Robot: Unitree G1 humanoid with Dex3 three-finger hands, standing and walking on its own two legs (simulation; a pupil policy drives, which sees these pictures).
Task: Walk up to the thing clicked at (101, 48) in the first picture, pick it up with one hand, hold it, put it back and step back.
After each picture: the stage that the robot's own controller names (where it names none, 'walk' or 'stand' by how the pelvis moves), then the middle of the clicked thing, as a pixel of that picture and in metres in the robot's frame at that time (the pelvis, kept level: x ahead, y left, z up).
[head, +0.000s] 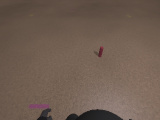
stand; (100, 52) +1.33 -0.22 -0.65
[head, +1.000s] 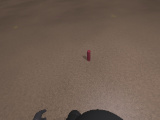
walk; (88, 55) +1.21 +0.10 -0.62
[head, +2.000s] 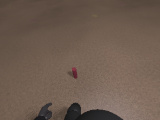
walk; (74, 73) +0.73 +0.27 -0.64
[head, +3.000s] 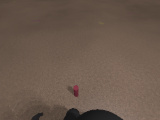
walk; (76, 91) +0.46 +0.17 -0.63
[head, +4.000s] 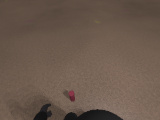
stand; (72, 96) +0.38 +0.20 -0.64
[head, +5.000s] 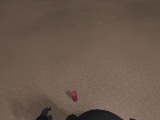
stand; (74, 96) +0.39 +0.18 -0.66
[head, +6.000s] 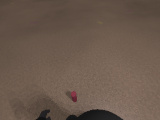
stand; (74, 97) +0.38 +0.19 -0.66
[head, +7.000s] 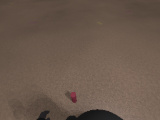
stand; (73, 97) +0.38 +0.19 -0.66
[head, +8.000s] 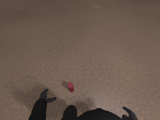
go down; (71, 87) +0.40 +0.19 -0.62
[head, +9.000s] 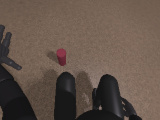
go down; (62, 58) +0.46 +0.22 -0.24
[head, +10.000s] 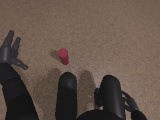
close in; (64, 58) +0.46 +0.21 -0.25
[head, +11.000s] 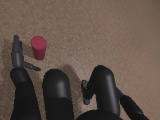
close in; (39, 50) +0.44 +0.25 -0.16
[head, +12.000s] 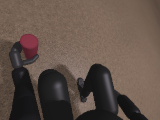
close; (30, 50) +0.44 +0.26 -0.16
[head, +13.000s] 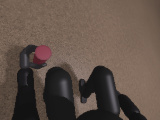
lift; (40, 57) +0.38 +0.25 -0.17
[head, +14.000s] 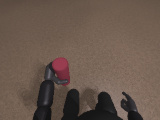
lift; (63, 74) +0.31 +0.17 +0.04
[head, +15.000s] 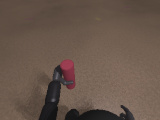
hold; (69, 76) +0.30 +0.14 +0.05
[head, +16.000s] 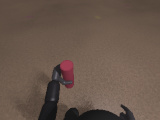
hold; (68, 76) +0.31 +0.15 +0.04
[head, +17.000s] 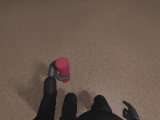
crouch; (64, 72) +0.34 +0.17 -0.03
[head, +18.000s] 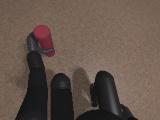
lower; (47, 44) +0.49 +0.22 -0.05
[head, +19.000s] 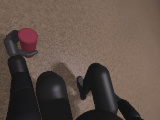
lower; (28, 46) +0.46 +0.26 -0.16
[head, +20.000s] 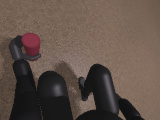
lower; (32, 50) +0.44 +0.25 -0.17
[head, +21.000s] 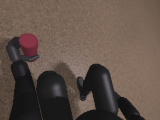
lower; (30, 50) +0.44 +0.26 -0.17
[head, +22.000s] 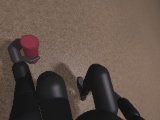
lower; (31, 52) +0.43 +0.25 -0.17
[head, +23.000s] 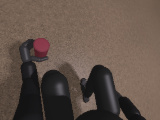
draw back; (41, 52) +0.43 +0.23 -0.16
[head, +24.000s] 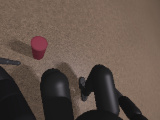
stand; (38, 50) +0.43 +0.24 -0.17
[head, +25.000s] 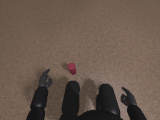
walk; (72, 69) +0.44 +0.18 -0.40
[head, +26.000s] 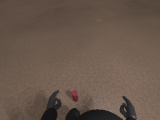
stand; (75, 96) +0.38 +0.15 -0.59
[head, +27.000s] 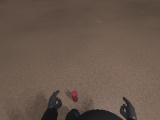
stand; (74, 96) +0.39 +0.16 -0.60
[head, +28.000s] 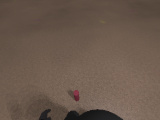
stand; (76, 96) +0.39 +0.15 -0.63
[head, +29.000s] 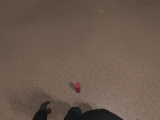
walk; (78, 88) +0.42 +0.12 -0.63
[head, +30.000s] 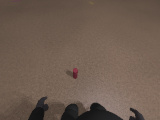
walk; (75, 73) +0.58 +0.15 -0.64
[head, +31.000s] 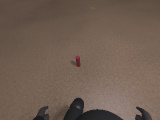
walk; (78, 61) +0.89 +0.26 -0.62
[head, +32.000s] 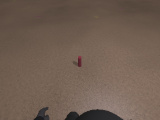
stand; (79, 61) +1.03 +0.18 -0.64
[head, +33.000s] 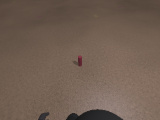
stand; (80, 61) +1.05 +0.18 -0.66
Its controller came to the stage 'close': yes
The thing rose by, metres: 0.67
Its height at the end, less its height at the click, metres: +0.00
